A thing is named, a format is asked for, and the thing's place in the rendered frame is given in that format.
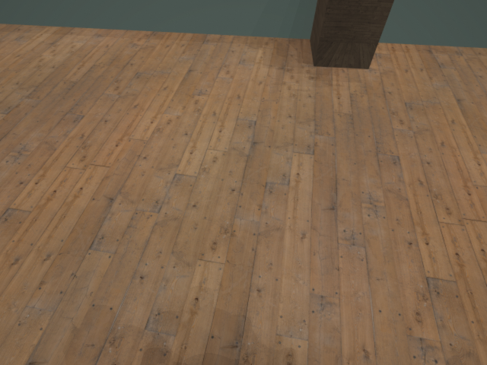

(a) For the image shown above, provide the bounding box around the cabinet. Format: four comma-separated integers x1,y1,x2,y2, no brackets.
310,0,394,69

